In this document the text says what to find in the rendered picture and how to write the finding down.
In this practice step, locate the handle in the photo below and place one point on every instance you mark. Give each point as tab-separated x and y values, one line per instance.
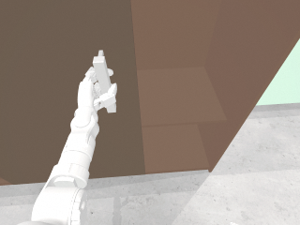
103	77

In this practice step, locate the robot left forearm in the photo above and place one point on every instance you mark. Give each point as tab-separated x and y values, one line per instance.
73	165

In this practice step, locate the left robot hand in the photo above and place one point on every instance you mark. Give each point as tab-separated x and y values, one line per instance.
89	94

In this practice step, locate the robot left upper arm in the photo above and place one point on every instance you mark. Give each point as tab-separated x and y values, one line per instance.
60	206

